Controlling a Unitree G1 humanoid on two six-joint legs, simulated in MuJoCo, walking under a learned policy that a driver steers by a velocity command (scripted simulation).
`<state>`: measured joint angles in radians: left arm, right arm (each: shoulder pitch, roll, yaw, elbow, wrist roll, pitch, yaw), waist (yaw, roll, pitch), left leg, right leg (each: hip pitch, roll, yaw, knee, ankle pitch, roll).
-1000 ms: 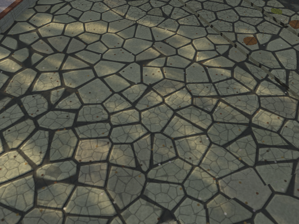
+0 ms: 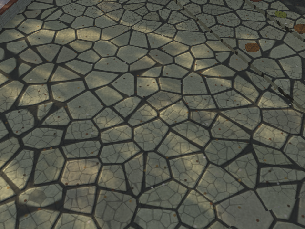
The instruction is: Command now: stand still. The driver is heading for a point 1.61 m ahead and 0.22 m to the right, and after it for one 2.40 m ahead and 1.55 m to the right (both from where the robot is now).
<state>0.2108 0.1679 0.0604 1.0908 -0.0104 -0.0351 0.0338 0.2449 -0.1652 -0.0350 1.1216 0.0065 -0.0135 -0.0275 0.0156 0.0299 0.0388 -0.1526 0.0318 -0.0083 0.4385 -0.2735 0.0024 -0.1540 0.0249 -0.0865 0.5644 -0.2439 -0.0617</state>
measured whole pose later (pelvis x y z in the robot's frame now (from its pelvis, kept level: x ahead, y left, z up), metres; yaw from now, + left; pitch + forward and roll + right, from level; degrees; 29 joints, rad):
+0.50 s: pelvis -0.01 +0.03 +0.00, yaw +0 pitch -1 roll -2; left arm 0.20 0.16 0.06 1.16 -0.01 0.00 0.05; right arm 0.26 -0.15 -0.03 1.14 0.00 -0.01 -0.02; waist 0.02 0.03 0.04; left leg -0.14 -0.01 0.01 0.42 -0.26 0.04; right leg -0.14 -0.01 -0.06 0.55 -0.23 -0.03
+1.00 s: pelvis +0.06 -0.02 -0.01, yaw +0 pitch +2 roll +2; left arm 0.13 0.22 0.07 1.06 -0.03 -0.08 0.01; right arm 0.44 -0.23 -0.08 1.08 0.03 -0.06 -0.02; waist -0.05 0.02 -0.03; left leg -0.06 -0.01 0.01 0.35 -0.32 0.01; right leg -0.44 -0.07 -0.05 0.64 -0.27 -0.03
